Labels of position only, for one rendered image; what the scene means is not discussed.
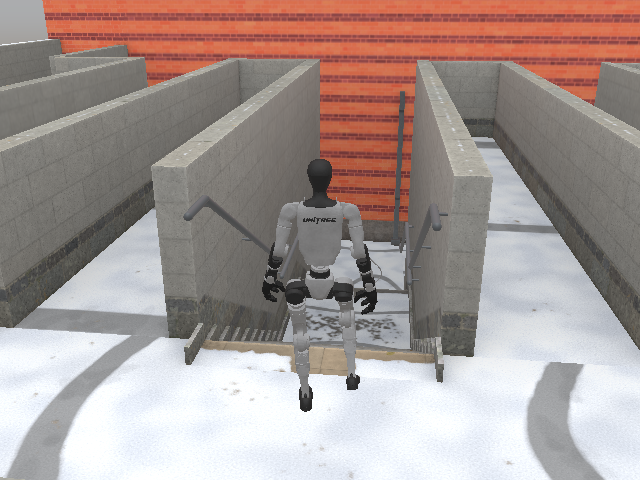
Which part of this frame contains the robot right hand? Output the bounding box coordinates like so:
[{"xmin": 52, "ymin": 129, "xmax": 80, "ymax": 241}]
[{"xmin": 354, "ymin": 288, "xmax": 378, "ymax": 315}]

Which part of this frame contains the robot right upper arm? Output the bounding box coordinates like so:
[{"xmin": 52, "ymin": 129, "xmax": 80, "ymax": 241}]
[{"xmin": 341, "ymin": 202, "xmax": 366, "ymax": 259}]

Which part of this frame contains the left robot forearm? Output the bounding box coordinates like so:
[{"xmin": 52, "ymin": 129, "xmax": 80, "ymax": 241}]
[{"xmin": 264, "ymin": 242, "xmax": 283, "ymax": 284}]

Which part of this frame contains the robot left upper arm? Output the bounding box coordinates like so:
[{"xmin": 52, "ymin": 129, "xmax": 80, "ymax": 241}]
[{"xmin": 273, "ymin": 202, "xmax": 299, "ymax": 258}]

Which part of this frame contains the right robot forearm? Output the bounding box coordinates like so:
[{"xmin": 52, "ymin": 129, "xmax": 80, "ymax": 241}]
[{"xmin": 356, "ymin": 244, "xmax": 376, "ymax": 292}]

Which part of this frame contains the robot left foot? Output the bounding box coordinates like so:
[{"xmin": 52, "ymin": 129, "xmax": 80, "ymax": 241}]
[{"xmin": 299, "ymin": 386, "xmax": 313, "ymax": 412}]

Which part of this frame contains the robot head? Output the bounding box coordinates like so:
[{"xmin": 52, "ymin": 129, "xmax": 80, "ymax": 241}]
[{"xmin": 303, "ymin": 159, "xmax": 337, "ymax": 208}]

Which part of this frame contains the robot left hand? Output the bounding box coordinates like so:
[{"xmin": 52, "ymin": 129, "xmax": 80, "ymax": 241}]
[{"xmin": 262, "ymin": 280, "xmax": 285, "ymax": 302}]

